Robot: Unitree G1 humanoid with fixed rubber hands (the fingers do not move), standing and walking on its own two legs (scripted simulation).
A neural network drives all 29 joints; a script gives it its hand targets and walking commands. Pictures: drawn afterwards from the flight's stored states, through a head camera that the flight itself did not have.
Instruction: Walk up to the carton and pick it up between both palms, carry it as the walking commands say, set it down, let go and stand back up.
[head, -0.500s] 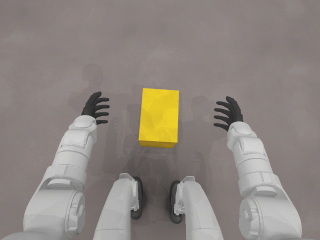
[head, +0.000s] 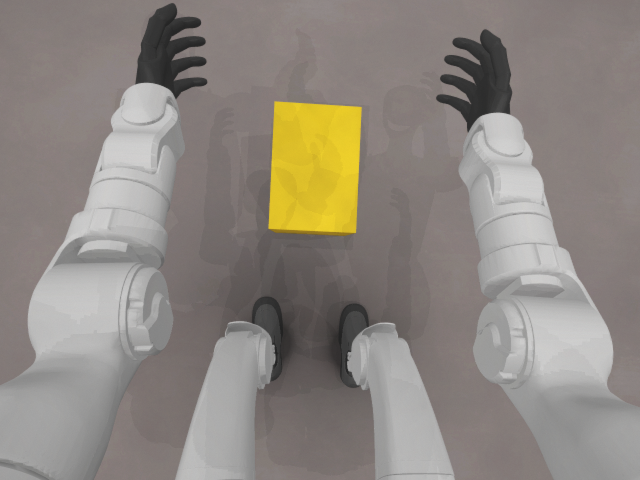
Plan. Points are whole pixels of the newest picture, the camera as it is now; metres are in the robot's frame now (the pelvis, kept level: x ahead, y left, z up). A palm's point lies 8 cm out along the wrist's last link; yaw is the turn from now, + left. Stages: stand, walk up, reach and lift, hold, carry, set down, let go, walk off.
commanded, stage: reach and lift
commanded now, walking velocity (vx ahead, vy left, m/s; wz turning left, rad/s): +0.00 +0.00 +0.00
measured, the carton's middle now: (313, 177) +0.51 -0.01 -0.55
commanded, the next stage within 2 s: none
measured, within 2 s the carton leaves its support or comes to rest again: neither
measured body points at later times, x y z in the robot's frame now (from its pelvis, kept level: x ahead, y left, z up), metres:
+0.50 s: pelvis -0.01 -0.01 -0.09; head +0.32 +0.00 +0.22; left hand +0.53 +0.18 -0.22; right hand +0.52 -0.18 -0.22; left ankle +0.09 +0.10 -0.62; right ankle +0.07 -0.11 -0.62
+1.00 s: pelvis -0.03 +0.00 -0.22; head +0.32 +0.01 +0.06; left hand +0.53 +0.17 -0.37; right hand +0.52 -0.18 -0.36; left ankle +0.08 +0.10 -0.62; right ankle +0.07 -0.11 -0.62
